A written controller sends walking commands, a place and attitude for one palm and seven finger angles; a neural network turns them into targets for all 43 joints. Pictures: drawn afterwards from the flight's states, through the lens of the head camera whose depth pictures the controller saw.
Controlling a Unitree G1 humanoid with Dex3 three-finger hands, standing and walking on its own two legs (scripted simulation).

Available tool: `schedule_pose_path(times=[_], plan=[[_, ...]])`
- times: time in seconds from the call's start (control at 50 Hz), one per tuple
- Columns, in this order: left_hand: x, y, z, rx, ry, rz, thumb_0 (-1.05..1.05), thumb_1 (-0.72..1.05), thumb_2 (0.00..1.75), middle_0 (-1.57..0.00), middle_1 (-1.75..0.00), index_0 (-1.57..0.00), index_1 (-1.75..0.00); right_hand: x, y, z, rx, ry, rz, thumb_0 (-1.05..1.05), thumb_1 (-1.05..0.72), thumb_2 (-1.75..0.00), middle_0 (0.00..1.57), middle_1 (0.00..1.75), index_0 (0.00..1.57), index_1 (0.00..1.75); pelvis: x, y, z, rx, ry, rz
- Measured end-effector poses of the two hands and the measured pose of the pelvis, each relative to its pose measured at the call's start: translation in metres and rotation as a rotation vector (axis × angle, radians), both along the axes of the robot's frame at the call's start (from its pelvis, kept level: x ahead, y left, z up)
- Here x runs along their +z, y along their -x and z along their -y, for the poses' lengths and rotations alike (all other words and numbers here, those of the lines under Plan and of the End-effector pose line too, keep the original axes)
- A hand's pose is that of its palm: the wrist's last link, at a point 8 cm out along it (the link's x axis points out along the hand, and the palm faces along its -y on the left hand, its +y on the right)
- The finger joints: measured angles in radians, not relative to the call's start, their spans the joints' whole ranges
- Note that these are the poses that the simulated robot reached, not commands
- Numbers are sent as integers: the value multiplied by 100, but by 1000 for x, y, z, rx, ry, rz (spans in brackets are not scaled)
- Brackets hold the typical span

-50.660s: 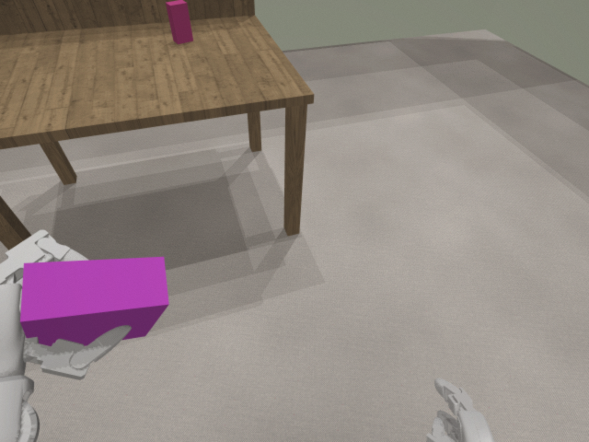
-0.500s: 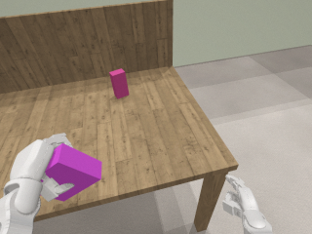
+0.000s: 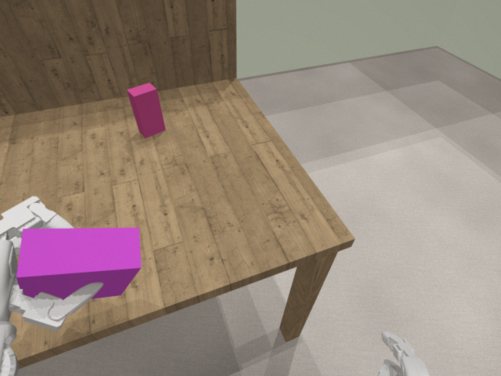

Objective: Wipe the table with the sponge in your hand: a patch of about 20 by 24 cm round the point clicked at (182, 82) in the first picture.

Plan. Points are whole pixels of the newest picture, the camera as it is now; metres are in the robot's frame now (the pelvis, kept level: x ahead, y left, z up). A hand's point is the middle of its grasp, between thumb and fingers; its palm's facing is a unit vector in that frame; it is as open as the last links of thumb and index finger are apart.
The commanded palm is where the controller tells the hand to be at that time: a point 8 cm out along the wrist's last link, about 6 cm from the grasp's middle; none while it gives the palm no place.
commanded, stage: step back with the hand held close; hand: left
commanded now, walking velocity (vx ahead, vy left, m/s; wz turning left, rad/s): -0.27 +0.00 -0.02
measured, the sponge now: (97, 267) +0.22 +0.21 +0.13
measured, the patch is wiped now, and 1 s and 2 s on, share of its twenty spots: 1.00 1.00 1.00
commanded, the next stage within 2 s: stop stepping back and stand still in 0.94 s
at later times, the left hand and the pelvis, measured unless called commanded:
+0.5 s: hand (51, 316) +0.15 +0.22 +0.16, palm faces +0.31 -0.89 -0.33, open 9.2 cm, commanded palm +0.09 +0.27 +0.19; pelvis -0.07 +0.00 +0.00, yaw -1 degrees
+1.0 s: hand out of the picture +0.00 +0.19 +0.18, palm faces +0.34 -0.84 -0.43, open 9.2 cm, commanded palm -0.04 +0.23 +0.19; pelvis -0.21 -0.04 +0.00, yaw -2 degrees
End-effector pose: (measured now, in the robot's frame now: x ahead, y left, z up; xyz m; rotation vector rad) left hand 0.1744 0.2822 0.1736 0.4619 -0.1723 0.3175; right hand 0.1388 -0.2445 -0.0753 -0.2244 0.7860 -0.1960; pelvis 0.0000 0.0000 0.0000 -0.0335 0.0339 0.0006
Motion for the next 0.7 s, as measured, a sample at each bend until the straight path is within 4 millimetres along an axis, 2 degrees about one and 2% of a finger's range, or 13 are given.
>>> schedule_pose_path(times=[0.06, 0.12, 0.28, 0.34, 0.44, 0.5, 0.54, 0.62, 0.7], plan=[[-4, 8, 7, -40, 28, 31, -1, -46, 110, -81, -141, -82, -142, 7, -5, -2, 17, 16, 50, 2, -90, -90, 20, 30, 21, 30, -4, 8, -1, 8, 9, 2], [0, 19, 6, -73, 15, 82, -1, -46, 110, -81, -141, -82, -142, 16, -8, -6, 32, 43, 88, 1, -90, -90, 20, 30, 21, 30, -8, 17, -4, 15, 16, 4], [18, 47, -25, 30, -92, 138, -1, -46, 109, -81, -141, -83, -142, 25, -4, -24, 89, 45, 141, 1, -90, -90, 20, 30, 21, 30, -5, 34, -11, 9, 17, 0], [17, 52, -25, 70, -53, 135, -1, -46, 109, -81, -141, -83, -142, 21, 3, -31, 110, 9, 133, 1, -90, -90, 20, 30, 21, 30, -2, 40, -8, -7, 9, -10], [2, 54, 3, 12, 30, 91, -1, -46, 109, -81, -141, -82, -142, 10, 22, -34, 131, -33, 100, 1, -90, -90, 21, 30, 21, 30, -1, 62, 1, -18, 31, 2], [2, 60, 23, -79, 50, 100, -1, -46, 109, -81, -141, -82, -142, 7, 41, -27, 94, -39, 62, 1, -90, -90, 21, 30, 21, 30, -1, 72, 5, -9, 34, 9], [6, 67, 27, -124, 47, 123, -1, -46, 109, -81, -141, -82, -142, 10, 55, -21, 58, -22, 36, 1, -90, -90, 21, 30, 21, 30, 1, 77, 5, 0, 18, -4], [14, 85, 13, -131, -19, 147, -1, -46, 109, -81, -141, -83, -142, 17, 78, -9, 23, 36, 9, 1, -90, -90, 21, 30, 21, 30, -1, 90, 0, 20, -3, -44], [9, 102, -11, -62, -83, 105, -1, -46, 109, -81, -141, -83, -142, 15, 98, -5, 5, 47, 1, 1, -90, -90, 20, 30, 21, 30, -3, 117, -4, -4, -31, -39]])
